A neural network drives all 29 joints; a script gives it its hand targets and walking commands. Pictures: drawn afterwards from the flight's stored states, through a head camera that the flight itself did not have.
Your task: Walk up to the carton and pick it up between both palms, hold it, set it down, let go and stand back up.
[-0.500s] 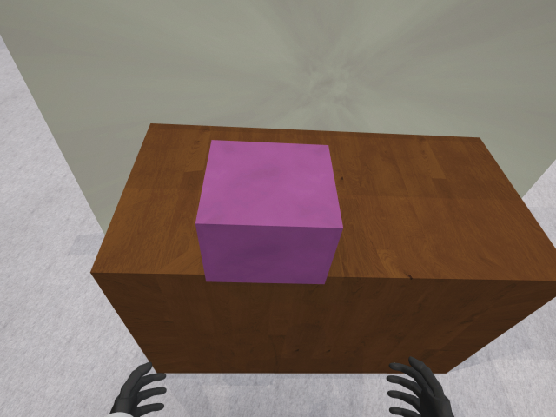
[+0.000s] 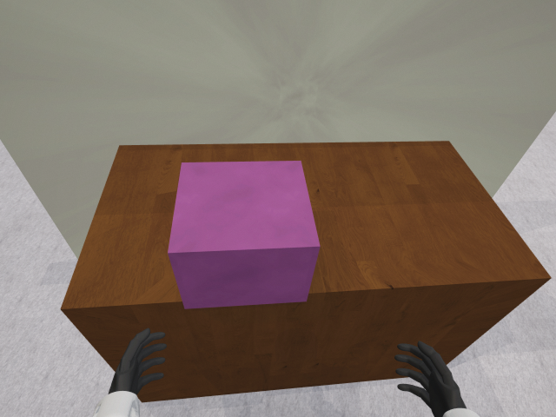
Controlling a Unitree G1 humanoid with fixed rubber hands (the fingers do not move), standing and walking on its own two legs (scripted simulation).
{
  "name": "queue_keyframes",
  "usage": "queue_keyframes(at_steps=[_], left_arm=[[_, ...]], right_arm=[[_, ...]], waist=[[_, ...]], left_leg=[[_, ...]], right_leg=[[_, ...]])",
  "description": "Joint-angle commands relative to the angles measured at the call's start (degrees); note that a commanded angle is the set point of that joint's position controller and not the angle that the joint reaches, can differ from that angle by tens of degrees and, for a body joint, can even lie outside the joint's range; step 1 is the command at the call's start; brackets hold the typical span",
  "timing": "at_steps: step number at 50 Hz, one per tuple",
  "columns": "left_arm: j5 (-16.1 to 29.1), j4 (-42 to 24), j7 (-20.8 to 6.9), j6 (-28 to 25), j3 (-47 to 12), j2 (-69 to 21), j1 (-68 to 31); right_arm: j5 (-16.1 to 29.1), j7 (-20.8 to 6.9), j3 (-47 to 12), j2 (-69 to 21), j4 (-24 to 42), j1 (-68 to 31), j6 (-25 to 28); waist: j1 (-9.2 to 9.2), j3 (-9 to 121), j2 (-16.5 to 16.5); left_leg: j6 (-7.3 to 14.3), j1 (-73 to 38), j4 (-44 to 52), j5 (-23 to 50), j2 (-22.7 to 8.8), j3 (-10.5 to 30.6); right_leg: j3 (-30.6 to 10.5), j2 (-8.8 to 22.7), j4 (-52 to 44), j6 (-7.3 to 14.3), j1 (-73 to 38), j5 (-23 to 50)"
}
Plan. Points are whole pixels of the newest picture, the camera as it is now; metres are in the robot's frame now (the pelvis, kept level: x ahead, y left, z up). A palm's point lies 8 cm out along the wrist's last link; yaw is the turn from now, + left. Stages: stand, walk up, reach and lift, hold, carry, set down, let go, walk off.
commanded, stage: reach and lift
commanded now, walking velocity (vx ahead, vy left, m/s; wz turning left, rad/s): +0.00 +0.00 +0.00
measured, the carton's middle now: (244, 232) +0.45 +0.10 -0.04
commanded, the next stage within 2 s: none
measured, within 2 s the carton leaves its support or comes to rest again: neither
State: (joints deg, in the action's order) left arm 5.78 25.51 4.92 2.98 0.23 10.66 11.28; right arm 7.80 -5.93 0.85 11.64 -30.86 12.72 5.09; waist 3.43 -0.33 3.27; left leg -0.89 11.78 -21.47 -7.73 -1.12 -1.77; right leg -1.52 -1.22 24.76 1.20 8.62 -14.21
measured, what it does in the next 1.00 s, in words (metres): stands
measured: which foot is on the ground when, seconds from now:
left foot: down 0.00-1.00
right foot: down 0.00-1.00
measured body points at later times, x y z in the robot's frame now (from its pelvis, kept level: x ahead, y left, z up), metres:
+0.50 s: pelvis +0.04 +0.00 +0.00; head +0.04 -0.01 +0.45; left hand +0.21 +0.25 -0.03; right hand +0.24 -0.20 -0.05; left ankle +0.04 +0.13 -0.74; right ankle -0.01 -0.11 -0.74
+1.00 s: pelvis -0.02 +0.00 -0.01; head -0.02 +0.02 +0.44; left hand +0.28 +0.26 +0.01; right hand +0.31 -0.19 +0.01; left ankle +0.04 +0.13 -0.74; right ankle -0.01 -0.11 -0.74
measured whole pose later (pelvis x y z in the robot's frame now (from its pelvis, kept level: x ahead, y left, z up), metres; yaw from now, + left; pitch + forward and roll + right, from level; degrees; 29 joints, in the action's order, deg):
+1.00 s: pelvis -0.02 +0.00 -0.01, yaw +0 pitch +1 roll +0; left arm 15.2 39.5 4.0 -11.0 0.0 15.4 -13.5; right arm 17.8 -2.4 -3.9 14.5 -41.3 -11.8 12.2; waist 4.1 1.6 3.0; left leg -1.2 18.4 -25.6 -8.0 -1.2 -0.4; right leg -0.9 -1.5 28.9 1.3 15.1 -14.6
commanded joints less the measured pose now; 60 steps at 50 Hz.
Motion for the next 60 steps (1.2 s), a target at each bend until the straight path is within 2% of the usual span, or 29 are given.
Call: queue_keyframes(at_steps=[1,4,5,6,11,12,13,14,16,22,24,27,28,29,32,34,35,38,39,42,44,46,47,49,51,54,56,58,60], left_arm=[[-0.37,-11.43,0.38,-7.08,2.09,7.69,-5.26],[0.16,-11.73,0.12,-9.20,1.79,7.63,-2.78],[-0.08,-11.92,0.01,-9.86,2.08,7.95,-1.91],[0.29,-12.01,-0.17,-10.46,2.20,7.85,-0.42],[0.92,-10.28,-1.86,-15.11,2.21,7.18,2.95],[1.23,-9.14,-2.40,-16.26,2.04,7.31,4.49],[1.47,-8.39,-2.89,-17.41,2.21,7.60,4.31],[1.56,-8.46,-3.29,-18.48,1.58,7.18,5.03],[1.63,-7.23,-3.83,-21.11,2.46,7.96,4.76],[2.56,-2.26,-5.18,-27.99,3.32,9.25,3.14],[2.96,-3.31,-5.45,-29.31,3.97,10.29,1.59],[3.74,-3.54,-5.53,-30.24,4.22,11.82,-2.12],[4.03,-4.27,-5.22,-30.51,4.56,11.53,-3.15],[4.36,-3.81,-5.11,-30.59,4.29,11.50,-4.94],[5.29,-3.85,-4.50,-30.16,4.46,12.74,-9.38],[6.46,-2.00,-4.48,-28.81,3.34,12.76,-12.75],[6.78,-0.03,-4.51,-27.69,3.04,13.08,-14.51],[8.79,1.34,-3.62,-23.36,1.78,14.41,-25.87],[9.17,1.97,-3.16,-21.73,1.15,14.19,-27.56],[9.71,2.18,-1.72,-18.08,0.91,14.17,-35.53],[9.66,3.15,-1.01,-16.77,1.12,13.38,-37.21],[9.65,3.58,-0.54,-16.43,1.88,13.51,-39.15],[9.56,3.60,-0.54,-16.43,2.06,13.34,-39.60],[8.90,5.53,-0.63,-16.12,3.00,12.52,-38.70],[8.36,7.81,-1.06,-15.64,3.26,12.13,-38.82],[8.47,11.95,-1.33,-14.89,3.49,12.06,-41.76],[8.75,11.52,-1.03,-14.74,2.98,11.80,-45.79],[9.59,8.59,-0.50,-15.05,2.08,11.39,-48.92],[9.68,7.51,-0.03,-14.97,1.57,10.76,-49.94]], right_arm=[[1.95,0.55,1.42,5.28,6.77,-4.21,6.30],[3.01,1.10,1.25,6.15,5.62,-2.63,8.75],[2.98,1.21,1.24,6.33,5.96,-2.92,9.55],[3.73,1.42,0.64,6.14,6.13,-2.32,10.23],[4.54,2.03,-1.27,6.21,6.24,-0.78,14.51],[4.70,2.06,-1.65,6.41,5.80,0.16,15.35],[4.78,2.19,-1.82,6.65,5.81,-0.66,16.46],[5.06,2.32,-2.30,6.32,5.01,0.00,17.50],[5.32,2.39,-2.85,6.31,4.40,0.14,19.81],[6.69,2.67,-5.09,6.11,1.12,-0.74,25.42],[7.72,2.92,-6.09,6.58,1.66,-2.10,26.76],[8.84,2.93,-7.07,6.30,1.25,-5.20,28.10],[9.20,2.94,-7.15,6.78,2.04,-6.73,28.48],[9.59,2.80,-6.96,6.61,1.25,-7.47,28.43],[9.94,3.05,-5.92,7.33,0.61,-10.80,27.65],[9.86,3.25,-5.19,7.46,0.15,-14.32,26.15],[10.39,3.31,-5.51,7.01,-0.29,-15.98,24.64],[9.02,3.71,-3.63,8.13,0.20,-24.99,19.10],[9.05,3.98,-3.56,7.90,-0.13,-26.87,16.99],[9.66,4.11,-3.02,8.43,1.28,-34.39,12.18],[9.80,3.79,-2.72,8.94,0.13,-36.17,10.33],[10.16,3.57,-2.42,8.92,-0.98,-36.98,9.12],[10.22,3.46,-2.39,9.33,-2.04,-36.90,8.61],[10.15,3.33,-2.52,9.35,-2.97,-38.04,8.23],[10.19,3.50,-2.77,9.36,-4.93,-38.76,7.64],[9.49,3.90,-2.56,9.61,-6.75,-42.52,6.75],[8.74,4.06,-1.61,10.67,-6.34,-46.97,6.59],[8.82,4.00,-0.75,11.23,-5.70,-49.10,7.02],[9.07,3.84,-0.74,12.40,-5.54,-51.44,7.75]], waist=[[0.10,4.06,-5.84],[-0.73,4.32,-6.42],[-0.10,5.29,-6.46],[0.28,4.84,-5.92],[-0.98,5.87,-4.35],[-0.40,5.36,-3.42],[-1.24,5.93,-2.69],[-0.61,6.27,-3.03],[-1.54,6.89,-2.32],[-0.61,8.31,-0.79],[0.35,8.22,-0.52],[-0.14,8.75,-1.00],[0.61,8.64,-1.52],[-0.41,8.45,-1.73],[-0.36,7.34,-2.98],[-1.04,5.97,-2.36],[-0.46,3.63,-2.51],[-1.22,1.90,-3.22],[-1.33,1.70,-3.64],[0.53,6.18,-4.35],[0.54,9.63,-4.40],[1.96,14.34,-6.33],[1.02,16.05,-6.26],[1.73,18.06,-5.57],[1.11,17.88,-4.93],[1.30,15.95,-2.95],[0.90,16.01,-2.58],[0.23,20.55,-3.00],[0.54,23.40,-4.31]], left_leg=[[-0.19,-13.60,1.20,5.16,1.38,-0.07],[-1.13,-16.76,0.19,10.97,1.23,0.62],[-1.29,-17.34,-0.22,13.18,1.37,0.40],[-1.32,-17.37,-0.71,15.76,1.36,0.58],[-2.22,-18.93,-1.43,24.16,1.41,1.48],[-2.01,-18.51,-1.66,25.59,1.19,1.77],[-2.19,-18.77,-1.97,26.38,1.36,1.66],[-2.19,-18.87,-2.19,28.43,1.51,2.33],[-2.41,-18.78,-2.48,29.69,1.32,2.41],[-2.44,-16.12,-4.25,27.84,1.35,1.85],[-2.72,-15.10,-4.53,26.50,1.59,1.49],[-2.51,-13.35,-5.56,22.40,1.49,1.04],[-2.56,-13.12,-5.68,21.65,1.52,1.31],[-2.51,-12.88,-5.89,19.51,1.24,1.25],[-1.91,-10.08,-5.50,12.61,1.41,0.83],[-1.32,-8.36,-4.69,8.07,1.22,0.95],[-0.85,-6.64,-4.24,5.03,1.34,0.88],[0.32,-1.41,-2.17,-5.13,1.23,0.37],[0.89,-0.72,-1.49,-5.78,1.17,0.85],[1.05,-0.16,-0.87,-7.43,1.29,0.83],[0.98,-2.70,-0.58,-5.43,0.88,0.88],[0.24,-4.47,-1.09,-2.20,1.02,0.19],[-0.03,-5.13,-1.29,-1.15,1.01,0.10],[-0.35,-6.27,-1.36,0.78,0.96,-0.14],[-0.10,-6.90,-1.14,2.02,0.69,-0.14],[0.47,-5.02,-0.71,-1.59,0.57,0.16],[0.26,-4.27,-0.66,-2.64,0.23,1.04],[-0.57,-6.66,-1.40,0.52,-0.32,1.21],[-1.64,-8.51,-2.75,5.30,-0.45,1.53]], right_leg=[[-0.89,1.60,-10.24,-0.05,10.87,-0.71],[-0.28,0.99,-10.44,-0.05,10.40,3.43],[-0.27,0.90,-10.42,-0.22,9.85,5.14],[-0.41,0.77,-10.13,-0.16,8.74,7.99],[-0.01,0.14,-9.59,-0.92,5.25,19.26],[-0.33,0.11,-9.36,-0.95,4.16,21.49],[-0.34,0.14,-8.90,-1.28,3.72,23.25],[-0.13,-0.17,-8.36,-1.00,3.40,25.19],[0.19,-0.11,-8.34,-1.35,2.88,26.18],[-0.94,0.74,-5.68,-2.31,2.21,30.51],[-1.26,0.69,-4.72,-2.76,1.82,30.47],[-1.50,1.21,-3.73,-2.81,3.02,25.25],[-1.42,0.96,-3.44,-2.71,4.51,22.84],[-1.48,1.04,-3.76,-2.65,6.03,18.83],[-1.29,1.16,-3.80,-2.16,8.83,9.19],[-0.98,1.15,-4.27,-1.81,10.74,2.93],[-1.65,1.51,-4.66,-1.67,11.94,-0.94],[-2.33,2.60,-5.77,-0.78,14.05,-12.35],[-2.56,2.96,-6.13,-0.62,13.55,-12.59],[-2.87,2.91,-5.77,-0.67,12.62,-13.01],[-2.08,2.49,-5.88,-0.40,12.93,-10.93],[-1.46,1.98,-5.30,-0.49,12.32,-8.73],[-0.97,1.58,-5.24,-0.45,11.78,-7.79],[-0.46,1.05,-5.41,-0.37,10.75,-7.01],[0.07,0.72,-6.30,-0.63,11.29,-6.37],[0.04,0.69,-6.58,-0.76,11.67,-8.63],[0.29,0.38,-6.21,-0.68,12.92,-8.78],[1.13,0.05,-5.39,-0.40,13.26,-6.22],[1.82,-0.43,-5.21,-0.07,13.62,-3.57]])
